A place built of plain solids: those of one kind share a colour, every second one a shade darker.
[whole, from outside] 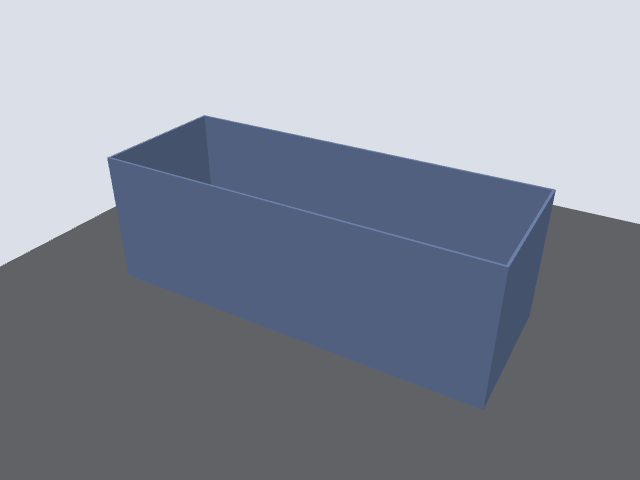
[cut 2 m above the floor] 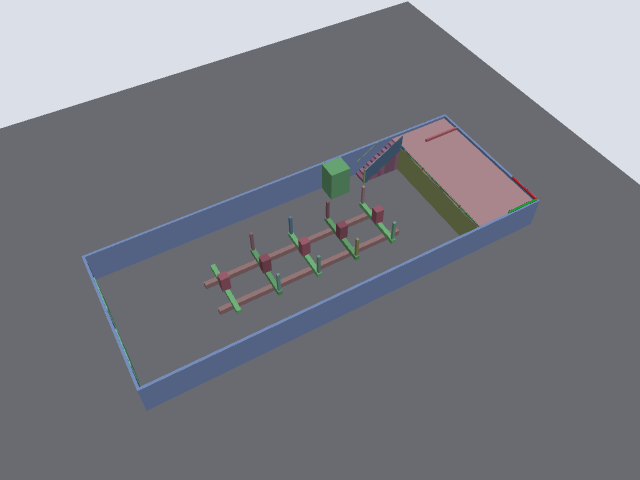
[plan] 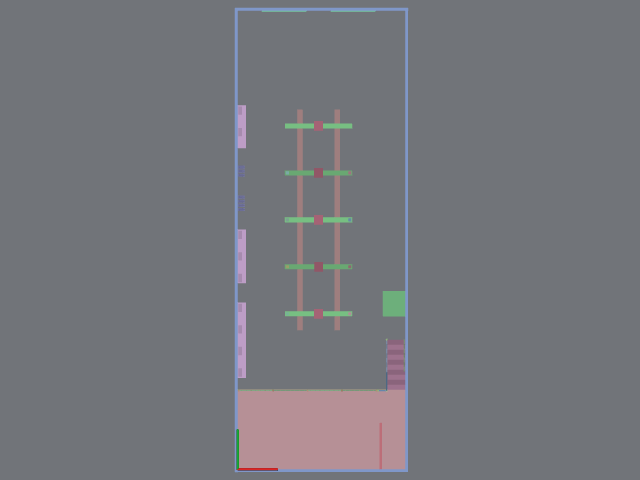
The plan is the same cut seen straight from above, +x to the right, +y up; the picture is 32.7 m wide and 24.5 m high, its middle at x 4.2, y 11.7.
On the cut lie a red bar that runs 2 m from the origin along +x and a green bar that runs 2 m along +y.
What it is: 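A boat hall 8.6 x 23.4 m, 8.2 m high; a lifeboat 14.1 m long and 4.8 m in beam on its cradle down the middle, its keel 1.63 m over the floor; a walk along either side; at the rear a crew gallery 4.1 m deep at 1.83 m over closed stores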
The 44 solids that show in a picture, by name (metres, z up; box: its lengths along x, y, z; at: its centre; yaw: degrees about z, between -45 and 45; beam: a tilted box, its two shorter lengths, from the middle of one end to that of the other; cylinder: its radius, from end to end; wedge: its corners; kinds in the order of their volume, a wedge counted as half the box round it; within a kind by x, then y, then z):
{
 "wall_1": {"box": [0.15, 23.7, 8.27], "at": [-0.07, 11.7, 4.08]},
 "wall_2": {"box": [8.85, 0.15, 8.27], "at": [4.28, -0.07, 4.08]},
 "wall_3": {"box": [8.85, 0.15, 8.27], "at": [4.28, 23.48, 4.08]},
 "wall_4": {"box": [0.15, 23.7, 8.27], "at": [8.62, 11.7, 4.08]},
 "gal_1": {"box": [8.65, 4.11, 1.88], "at": [4.28, 2.0, 0.89]},
 "stair_1": {"box": [0.95, 0.77, 1.71], "at": [8.12, 3.93, 0.81]},
 "stair_2": {"box": [0.95, 0.77, 1.54], "at": [8.12, 4.19, 0.72]},
 "stair_3": {"box": [0.95, 0.77, 1.38], "at": [8.12, 4.44, 0.64]},
 "stair_4": {"box": [0.95, 0.77, 1.21], "at": [8.12, 4.7, 0.56]},
 "stair_5": {"box": [0.95, 0.77, 1.05], "at": [8.12, 4.96, 0.47]},
 "stair_6": {"box": [0.95, 0.77, 0.88], "at": [8.12, 5.21, 0.39]},
 "stair_7": {"box": [0.95, 0.77, 0.71], "at": [8.12, 5.47, 0.31]},
 "stair_8": {"box": [0.95, 0.77, 0.55], "at": [8.12, 5.72, 0.22]},
 "stair_9": {"box": [0.95, 0.77, 0.38], "at": [8.12, 5.98, 0.14]},
 "stair_10": {"box": [0.95, 0.77, 0.22], "at": [8.12, 6.23, 0.06]},
 "winch_1": {"box": [1.15, 1.3, 2.35], "at": [7.97, 8.45, 1.12]},
 "beam_1": {"box": [0.28, 11.28, 0.39], "at": [3.18, 12.73, 0.14]},
 "beam_2": {"box": [0.28, 11.28, 0.39], "at": [5.08, 12.73, 0.14]},
 "cross_1": {"box": [3.44, 0.26, 0.3], "at": [4.13, 7.93, 0.49]},
 "cross_2": {"box": [3.44, 0.26, 0.3], "at": [4.13, 10.33, 0.49]},
 "cross_3": {"box": [3.44, 0.26, 0.3], "at": [4.13, 12.73, 0.49]},
 "cross_4": {"box": [3.44, 0.26, 0.3], "at": [4.13, 15.12, 0.49]},
 "cross_5": {"box": [3.44, 0.26, 0.3], "at": [4.13, 17.52, 0.49]},
 "sdoor_1": {"box": [2.28, 0.05, 5.25], "at": [2.37, 23.38, 2.58]},
 "sdoor_2": {"box": [2.28, 0.05, 5.25], "at": [5.89, 23.38, 2.58]},
 "keelblock_1": {"box": [0.46, 0.5, 0.99], "at": [4.13, 7.93, 1.14]},
 "keelblock_2": {"box": [0.46, 0.5, 0.99], "at": [4.13, 10.33, 1.14]},
 "keelblock_3": {"box": [0.46, 0.5, 0.99], "at": [4.13, 12.73, 1.14]},
 "keelblock_4": {"box": [0.46, 0.5, 0.99], "at": [4.13, 15.12, 1.14]},
 "keelblock_5": {"box": [0.46, 0.5, 0.99], "at": [4.13, 17.52, 1.14]},
 "screen_1": {"box": [0.12, 2.37, 2.15], "at": [7.3, 1.19, 2.85]},
 "stair_guard_panel_1": {"wedge": [[7.58, 4.01, 1.67], [7.58, 4.01, 2.76], [7.58, 6.62, -0.02], [7.58, 6.62, 1.07], [7.63, 4.01, 1.67], [7.63, 4.01, 2.76], [7.63, 6.62, -0.02], [7.63, 6.62, 1.07]]},
 "face_1": {"box": [7.65, 0.012, 1.85], "at": [3.83, 4.07, 0.87]},
 "kit_1": {"box": [0.42, 3.85, 0.04], "at": [0.21, 6.58, 0.43]},
 "kit_2": {"box": [0.42, 2.75, 0.04], "at": [0.21, 10.86, 0.43]},
 "kit_3": {"box": [0.42, 2.2, 0.04], "at": [0.21, 17.48, 0.43]},
 "shore3e_1": {"box": [0.16, 0.16, 1.75], "at": [5.72, 15.12, 1.52]},
 "shore3w_1": {"box": [0.16, 0.16, 1.75], "at": [2.54, 15.12, 1.52]},
 "shore0e_1": {"box": [0.16, 0.16, 1.55], "at": [5.72, 7.93, 1.42]},
 "shore0w_1": {"box": [0.16, 0.16, 1.55], "at": [2.54, 7.93, 1.42]},
 "shore2e_1": {"box": [0.16, 0.16, 1.54], "at": [5.72, 12.73, 1.41]},
 "shore2w_1": {"box": [0.16, 0.16, 1.54], "at": [2.54, 12.73, 1.41]},
 "shore1e_1": {"box": [0.16, 0.16, 1.54], "at": [5.72, 10.33, 1.41]},
 "shore1w_1": {"box": [0.16, 0.16, 1.54], "at": [2.54, 10.33, 1.41]}
}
